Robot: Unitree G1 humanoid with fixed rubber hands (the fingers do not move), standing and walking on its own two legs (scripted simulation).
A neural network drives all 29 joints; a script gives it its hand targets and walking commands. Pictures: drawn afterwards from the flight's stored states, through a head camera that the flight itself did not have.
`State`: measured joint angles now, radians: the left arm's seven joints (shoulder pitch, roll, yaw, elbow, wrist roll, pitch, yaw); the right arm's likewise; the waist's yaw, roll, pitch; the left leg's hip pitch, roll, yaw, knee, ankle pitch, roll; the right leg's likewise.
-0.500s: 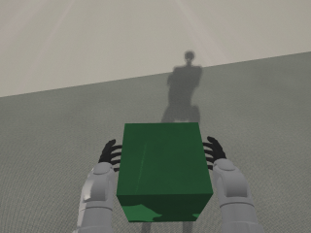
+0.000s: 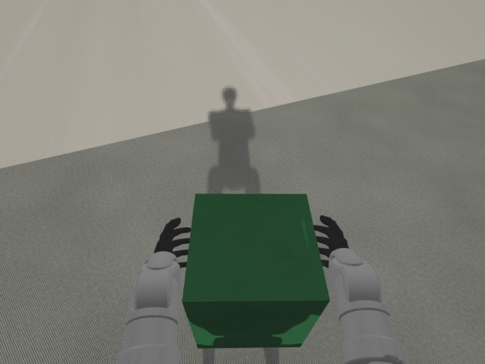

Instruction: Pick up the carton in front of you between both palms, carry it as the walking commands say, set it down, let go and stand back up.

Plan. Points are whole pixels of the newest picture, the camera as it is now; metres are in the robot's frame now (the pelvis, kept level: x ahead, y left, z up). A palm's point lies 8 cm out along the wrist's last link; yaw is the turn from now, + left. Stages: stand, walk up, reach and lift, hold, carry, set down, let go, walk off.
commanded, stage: hold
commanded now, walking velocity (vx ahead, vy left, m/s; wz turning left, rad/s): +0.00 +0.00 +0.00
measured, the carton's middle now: (250, 273) +0.30 +0.00 -0.05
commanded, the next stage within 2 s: set down in 0.18 s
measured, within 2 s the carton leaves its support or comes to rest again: neither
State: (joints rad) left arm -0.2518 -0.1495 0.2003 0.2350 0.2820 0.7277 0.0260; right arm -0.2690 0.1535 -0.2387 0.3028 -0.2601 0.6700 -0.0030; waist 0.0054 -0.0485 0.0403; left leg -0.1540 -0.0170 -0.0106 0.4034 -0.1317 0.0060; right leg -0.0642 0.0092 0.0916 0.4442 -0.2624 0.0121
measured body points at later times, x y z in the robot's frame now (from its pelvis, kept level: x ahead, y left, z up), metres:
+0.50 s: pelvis +0.00 +0.01 -0.01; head +0.01 +0.03 +0.44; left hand +0.34 +0.17 -0.01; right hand +0.34 -0.13 +0.00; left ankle +0.06 +0.11 -0.74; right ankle +0.00 -0.13 -0.74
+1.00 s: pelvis -0.03 -0.01 -0.11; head +0.20 +0.03 +0.27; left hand +0.39 +0.20 -0.20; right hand +0.40 -0.11 -0.19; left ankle +0.06 +0.12 -0.74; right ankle +0.00 -0.13 -0.74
